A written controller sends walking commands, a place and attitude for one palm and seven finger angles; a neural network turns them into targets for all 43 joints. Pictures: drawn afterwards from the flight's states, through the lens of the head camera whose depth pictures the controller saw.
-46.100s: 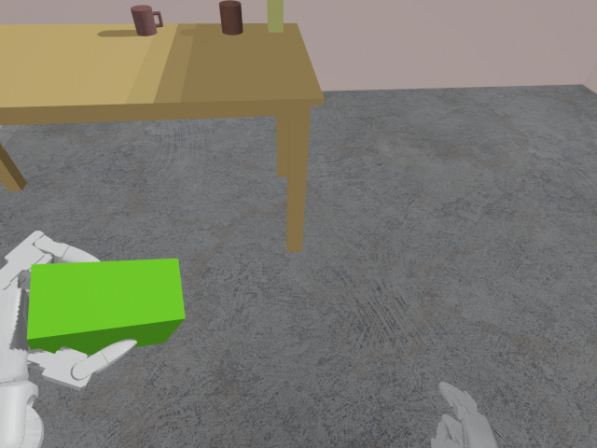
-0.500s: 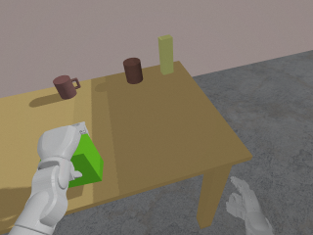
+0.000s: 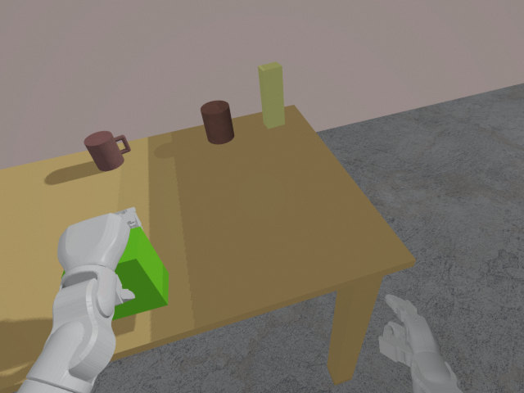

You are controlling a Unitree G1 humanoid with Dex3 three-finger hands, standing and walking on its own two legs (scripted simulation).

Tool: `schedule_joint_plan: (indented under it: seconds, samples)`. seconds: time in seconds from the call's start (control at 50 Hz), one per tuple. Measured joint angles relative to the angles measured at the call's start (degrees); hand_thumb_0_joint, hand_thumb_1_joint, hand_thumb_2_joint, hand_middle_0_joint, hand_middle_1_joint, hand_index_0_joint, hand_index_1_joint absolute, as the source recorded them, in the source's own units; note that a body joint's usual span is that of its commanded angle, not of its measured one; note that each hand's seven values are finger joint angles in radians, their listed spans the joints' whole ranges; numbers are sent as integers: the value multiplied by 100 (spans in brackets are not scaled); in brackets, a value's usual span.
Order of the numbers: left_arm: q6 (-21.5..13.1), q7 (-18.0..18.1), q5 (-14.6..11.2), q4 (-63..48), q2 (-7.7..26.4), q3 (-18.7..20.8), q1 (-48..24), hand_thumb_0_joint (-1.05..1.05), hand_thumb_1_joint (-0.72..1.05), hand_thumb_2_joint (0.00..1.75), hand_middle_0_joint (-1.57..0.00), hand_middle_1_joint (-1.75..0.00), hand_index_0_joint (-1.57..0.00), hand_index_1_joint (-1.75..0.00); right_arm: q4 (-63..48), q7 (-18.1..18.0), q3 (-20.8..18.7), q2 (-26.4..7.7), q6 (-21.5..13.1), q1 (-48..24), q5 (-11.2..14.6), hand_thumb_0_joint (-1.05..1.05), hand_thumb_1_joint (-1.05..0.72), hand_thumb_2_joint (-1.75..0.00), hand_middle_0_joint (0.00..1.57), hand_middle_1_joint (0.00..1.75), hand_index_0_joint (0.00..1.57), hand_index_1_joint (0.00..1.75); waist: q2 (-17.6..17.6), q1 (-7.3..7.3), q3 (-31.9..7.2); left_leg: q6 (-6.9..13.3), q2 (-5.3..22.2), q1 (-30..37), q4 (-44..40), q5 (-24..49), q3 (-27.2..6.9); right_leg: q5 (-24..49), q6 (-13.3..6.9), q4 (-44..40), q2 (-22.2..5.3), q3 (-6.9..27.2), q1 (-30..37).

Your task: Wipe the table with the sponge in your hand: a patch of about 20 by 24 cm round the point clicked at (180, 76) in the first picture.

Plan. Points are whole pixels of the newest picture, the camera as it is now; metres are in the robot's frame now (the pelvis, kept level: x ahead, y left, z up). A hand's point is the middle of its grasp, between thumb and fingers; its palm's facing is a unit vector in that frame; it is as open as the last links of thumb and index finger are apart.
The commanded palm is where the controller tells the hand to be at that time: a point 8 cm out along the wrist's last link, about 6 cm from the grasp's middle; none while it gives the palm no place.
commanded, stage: lower the sponge onto the table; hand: left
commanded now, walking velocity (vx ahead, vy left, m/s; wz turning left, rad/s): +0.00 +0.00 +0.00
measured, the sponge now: (128, 283) +0.24 +0.27 +0.05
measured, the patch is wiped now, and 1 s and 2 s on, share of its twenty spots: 0.00 0.05 0.30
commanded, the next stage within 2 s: wipe forward along the first lane in 0.62 s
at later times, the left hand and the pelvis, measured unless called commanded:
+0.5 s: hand (122, 270) +0.25 +0.28 +0.07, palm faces -0.01 -0.09 -1.00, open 10.5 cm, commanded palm +0.22 +0.27 +0.14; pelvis +0.00 +0.00 +0.00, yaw +0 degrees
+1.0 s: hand (125, 259) +0.27 +0.29 +0.07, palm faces -0.02 -0.04 -1.00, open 10.5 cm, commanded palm +0.26 +0.28 +0.12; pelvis +0.00 +0.00 +0.00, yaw +1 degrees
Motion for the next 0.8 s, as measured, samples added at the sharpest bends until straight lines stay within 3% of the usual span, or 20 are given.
schedule_joint_plan:
  seconds: [0.06,0.14,0.28,0.46,0.64,0.8]
  samples:
    - [47,-96,-16,116,25,-16,8,-1,-54,103,-68,-131,-71,-130,-2,-40,8,-38,6,-8,18,1,-90,-90,20,30,20,30,0,-6,12,-6,6,-27,35,-10,-24,-12,-9,21,8,-23,-14]
    - [-180,-184,-15,284,61,-42,-3,-1,-54,103,-68,-131,-71,-130,-20,-122,-13,-60,-64,20,0,1,-90,-90,20,30,20,30,-10,-4,62,-16,18,-56,86,-30,-53,-23,-25,40,22,-50,-22]
    - [-613,62,17,481,47,53,-29,-1,-54,103,-68,-131,-71,-130,36,-187,-59,-7,-174,124,-33,1,-90,-90,20,30,20,30,-57,-6,53,-33,45,-89,92,-47,-46,-13,-40,13,50,-38,-47]
    - [-362,143,-7,559,-43,147,54,-1,-54,103,-68,-131,-71,-130,36,-113,-95,-44,-116,214,-3,1,-90,-90,20,30,20,30,-54,-88,-31,-12,24,-169,126,-83,-30,-50,-15,53,30,-21,-130]
    - [-600,264,65,538,-92,52,171,-1,-54,103,-68,-131,-71,-130,9,-129,-140,-33,-144,260,-22,1,-90,-90,20,30,20,29,-58,-46,-43,15,1,-223,190,-127,-28,-83,9,93,8,-18,-171]
    - [-423,302,118,789,-144,30,-60,-1,-55,103,-68,-131,-71,-130,33,-125,-90,14,-61,202,21,1,-90,-90,20,30,20,30,-100,-60,-104,24,-19,-308,226,-127,-60,-93,22,121,-9,-50,-239]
